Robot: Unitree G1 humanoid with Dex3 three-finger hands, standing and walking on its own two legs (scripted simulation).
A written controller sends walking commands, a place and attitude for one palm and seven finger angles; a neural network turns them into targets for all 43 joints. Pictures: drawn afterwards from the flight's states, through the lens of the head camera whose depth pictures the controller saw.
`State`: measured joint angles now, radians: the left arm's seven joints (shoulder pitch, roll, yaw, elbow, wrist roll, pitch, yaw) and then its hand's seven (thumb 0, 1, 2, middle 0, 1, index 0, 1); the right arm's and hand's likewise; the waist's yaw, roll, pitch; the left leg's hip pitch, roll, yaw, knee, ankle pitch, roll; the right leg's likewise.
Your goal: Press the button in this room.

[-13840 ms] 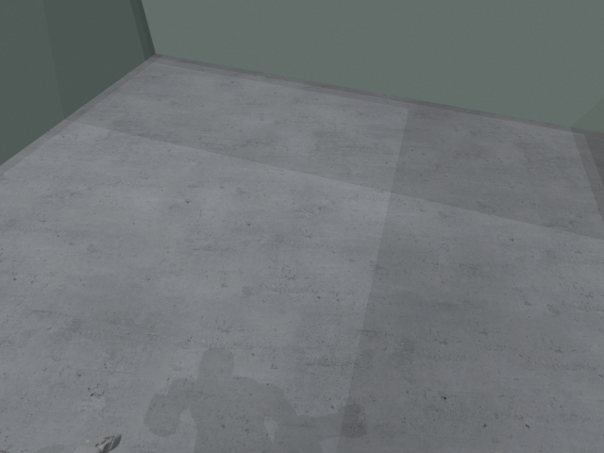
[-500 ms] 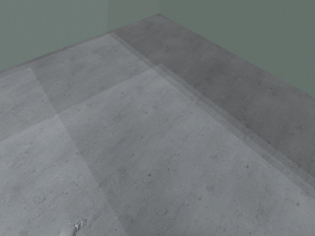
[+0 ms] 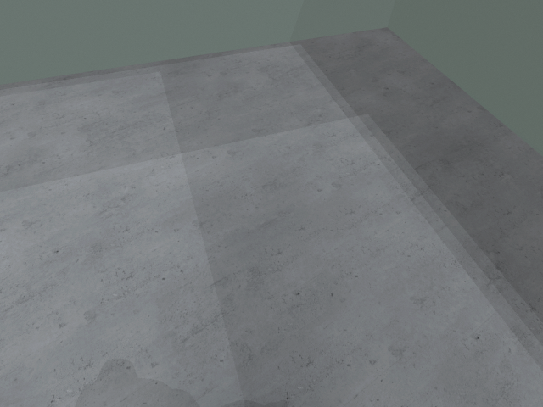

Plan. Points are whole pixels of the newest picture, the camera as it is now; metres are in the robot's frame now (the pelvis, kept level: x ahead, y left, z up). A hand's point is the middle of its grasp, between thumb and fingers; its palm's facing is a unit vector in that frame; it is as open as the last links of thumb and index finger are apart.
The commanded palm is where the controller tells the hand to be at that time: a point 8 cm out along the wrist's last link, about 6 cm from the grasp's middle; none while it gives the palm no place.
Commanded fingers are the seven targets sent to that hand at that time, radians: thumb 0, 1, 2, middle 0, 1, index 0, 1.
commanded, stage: turn or walk to find it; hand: left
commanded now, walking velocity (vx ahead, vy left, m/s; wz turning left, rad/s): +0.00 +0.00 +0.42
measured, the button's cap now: out of the picture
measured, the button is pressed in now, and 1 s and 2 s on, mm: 0 0 0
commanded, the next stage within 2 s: stand and wait in 1.90 s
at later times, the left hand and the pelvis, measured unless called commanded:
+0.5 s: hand out of the picture +0.05 +0.20 -0.15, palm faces +0.18 -0.94 -0.28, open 7.4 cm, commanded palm none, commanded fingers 0.00 0.90 0.90 -0.20 -0.30 -0.20 -0.30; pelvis -0.02 -0.02 +0.00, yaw +10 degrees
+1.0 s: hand out of the picture -0.12 +0.20 -0.19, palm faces +0.46 -0.86 -0.23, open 7.4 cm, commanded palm none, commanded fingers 0.00 0.90 0.90 -0.20 -0.30 -0.20 -0.30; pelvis -0.05 +0.00 -0.01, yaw +24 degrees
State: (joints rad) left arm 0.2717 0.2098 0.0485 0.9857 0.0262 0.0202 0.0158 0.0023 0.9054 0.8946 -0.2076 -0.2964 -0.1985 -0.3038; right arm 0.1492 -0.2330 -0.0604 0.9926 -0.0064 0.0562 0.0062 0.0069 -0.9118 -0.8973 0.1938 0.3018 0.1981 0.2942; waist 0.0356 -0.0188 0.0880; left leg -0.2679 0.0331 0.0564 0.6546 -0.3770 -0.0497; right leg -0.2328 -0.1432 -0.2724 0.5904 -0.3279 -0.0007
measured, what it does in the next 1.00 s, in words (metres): steps on the spot, turning left: left foot, then right foot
